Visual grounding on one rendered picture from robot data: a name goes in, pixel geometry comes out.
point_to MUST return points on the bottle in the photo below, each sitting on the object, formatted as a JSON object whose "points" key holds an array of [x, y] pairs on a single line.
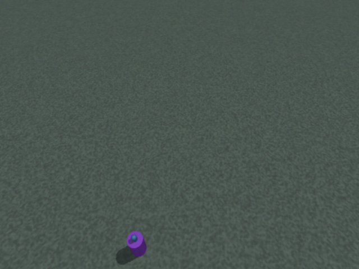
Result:
{"points": [[136, 243]]}

